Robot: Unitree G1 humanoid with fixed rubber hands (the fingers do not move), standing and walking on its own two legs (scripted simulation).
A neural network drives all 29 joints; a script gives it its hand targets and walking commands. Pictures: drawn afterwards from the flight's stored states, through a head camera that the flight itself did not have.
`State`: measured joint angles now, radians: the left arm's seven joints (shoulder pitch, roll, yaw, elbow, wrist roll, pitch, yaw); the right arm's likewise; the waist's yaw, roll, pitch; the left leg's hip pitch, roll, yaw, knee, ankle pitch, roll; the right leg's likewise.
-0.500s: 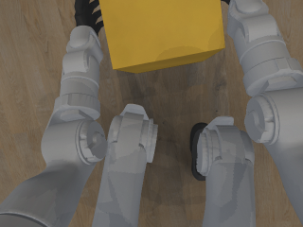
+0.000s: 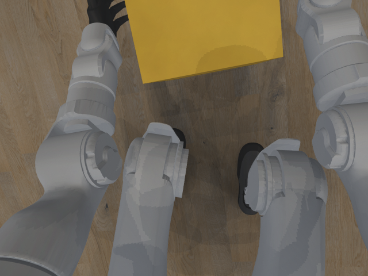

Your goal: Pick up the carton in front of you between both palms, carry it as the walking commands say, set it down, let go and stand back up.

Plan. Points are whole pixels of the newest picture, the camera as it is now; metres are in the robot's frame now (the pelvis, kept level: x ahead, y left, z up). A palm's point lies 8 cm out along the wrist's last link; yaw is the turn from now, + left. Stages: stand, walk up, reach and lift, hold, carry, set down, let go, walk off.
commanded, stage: set down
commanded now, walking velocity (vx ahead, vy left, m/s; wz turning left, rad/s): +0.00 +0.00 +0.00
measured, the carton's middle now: (203, 18) +0.52 +0.05 -0.25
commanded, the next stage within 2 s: let go in 1.20 s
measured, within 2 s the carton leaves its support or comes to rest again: neither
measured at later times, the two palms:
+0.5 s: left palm (40, 1) +0.49 +0.25 -0.07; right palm out of the picture +0.58 -0.12 -0.07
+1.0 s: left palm out of the picture +0.49 +0.26 +0.08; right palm out of the picture +0.58 -0.13 +0.08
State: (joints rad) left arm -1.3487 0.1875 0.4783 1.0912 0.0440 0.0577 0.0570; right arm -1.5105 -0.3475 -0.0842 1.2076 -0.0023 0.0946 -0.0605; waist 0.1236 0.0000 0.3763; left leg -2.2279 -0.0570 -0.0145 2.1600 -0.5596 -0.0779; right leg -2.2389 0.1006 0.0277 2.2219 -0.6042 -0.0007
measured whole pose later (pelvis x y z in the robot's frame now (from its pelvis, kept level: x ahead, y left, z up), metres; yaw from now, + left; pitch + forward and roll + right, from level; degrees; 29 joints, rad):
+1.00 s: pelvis +0.02 +0.00 +0.18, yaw +1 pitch +47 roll +2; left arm -1.01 0.19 0.35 0.72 -0.11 0.19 0.08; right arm -1.24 -0.36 -0.14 0.94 0.01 0.22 -0.02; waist 0.13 -0.04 -0.07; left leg -1.91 -0.04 -0.02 1.51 -0.43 -0.03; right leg -1.89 0.06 0.04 1.57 -0.50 -0.01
